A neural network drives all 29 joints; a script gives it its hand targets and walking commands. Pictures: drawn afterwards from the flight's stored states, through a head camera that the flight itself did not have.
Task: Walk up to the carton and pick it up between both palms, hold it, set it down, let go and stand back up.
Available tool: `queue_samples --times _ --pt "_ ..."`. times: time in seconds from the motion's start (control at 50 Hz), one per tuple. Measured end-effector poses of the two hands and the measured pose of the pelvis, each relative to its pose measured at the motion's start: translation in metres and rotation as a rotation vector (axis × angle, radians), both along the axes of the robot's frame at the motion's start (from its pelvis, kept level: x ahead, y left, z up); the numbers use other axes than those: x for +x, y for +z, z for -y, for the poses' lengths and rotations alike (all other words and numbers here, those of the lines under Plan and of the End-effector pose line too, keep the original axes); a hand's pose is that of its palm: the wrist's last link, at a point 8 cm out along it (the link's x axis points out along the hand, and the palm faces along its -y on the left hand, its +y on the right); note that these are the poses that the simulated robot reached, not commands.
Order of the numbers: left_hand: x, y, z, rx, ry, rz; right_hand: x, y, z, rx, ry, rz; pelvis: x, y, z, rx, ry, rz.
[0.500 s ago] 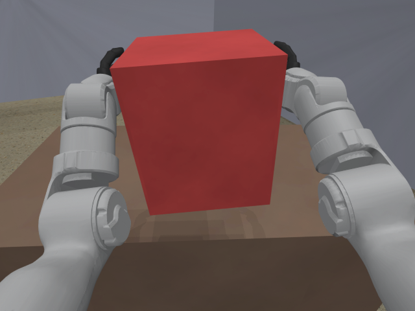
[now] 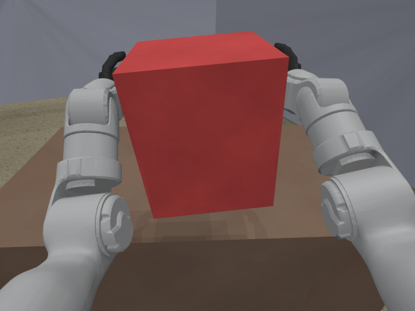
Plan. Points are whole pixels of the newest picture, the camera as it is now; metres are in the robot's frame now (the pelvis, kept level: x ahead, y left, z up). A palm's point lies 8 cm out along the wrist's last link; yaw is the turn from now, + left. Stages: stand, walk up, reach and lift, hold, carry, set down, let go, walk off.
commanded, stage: hold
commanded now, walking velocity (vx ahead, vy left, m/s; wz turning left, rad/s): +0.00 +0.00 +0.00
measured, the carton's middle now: (204, 122) +0.36 +0.00 +0.28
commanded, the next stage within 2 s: none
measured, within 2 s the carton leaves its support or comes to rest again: neither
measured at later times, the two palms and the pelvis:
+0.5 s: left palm (111, 93) +0.38 +0.16 +0.33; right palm (287, 86) +0.37 -0.15 +0.34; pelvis +0.00 +0.00 +0.00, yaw +0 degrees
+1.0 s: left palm (110, 90) +0.38 +0.16 +0.34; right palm (288, 83) +0.37 -0.15 +0.35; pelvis +0.01 +0.00 +0.00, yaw +0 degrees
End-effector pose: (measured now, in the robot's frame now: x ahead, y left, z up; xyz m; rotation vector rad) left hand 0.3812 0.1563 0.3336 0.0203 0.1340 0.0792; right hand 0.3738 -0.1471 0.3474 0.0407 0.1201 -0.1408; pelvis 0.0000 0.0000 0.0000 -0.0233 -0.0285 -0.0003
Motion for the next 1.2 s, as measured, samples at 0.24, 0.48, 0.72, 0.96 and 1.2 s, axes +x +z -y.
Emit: queue_samples --times 0.24,0.48,0.72,0.96,1.2 --pt "0.0043 -0.0004 0.0019 -0.016 0.0 0.004 0.0032 -0.0025 0.0021 -0.004 -0.001 0.001 0.0029 0.0001 0.002 0.0 0.0 -0.005" --pt "0.003 -0.0023 -0.0005 -0.014 -0.003 0.009 0.0014 -0.0041 -0.0003 0.001 -0.003 0.004 0.004 -0.0002 -0.0017 -0.003 -0.002 0.0" --pt "0.0019 0.0033 -0.0005 -0.012 -0.002 0.01 0.0004 0.0035 -0.0005 0.005 -0.004 0.001 0.0049 -0.0001 -0.0034 -0.003 -0.003 0.0" --pt "0.0012 0.0043 -0.0004 -0.012 0.003 0.009 0.0009 0.002 -0.0002 -0.002 0.002 -0.002 0.0053 0.0 -0.0008 -0.003 0.001 0.003" --pt "0.0001 0.0054 -0.0003 -0.016 0.001 0.011 -0.0009 0.0017 -0.0001 0.001 0.0 -0.002 0.0027 0.0 0.0003 -0.002 0.003 -0.001"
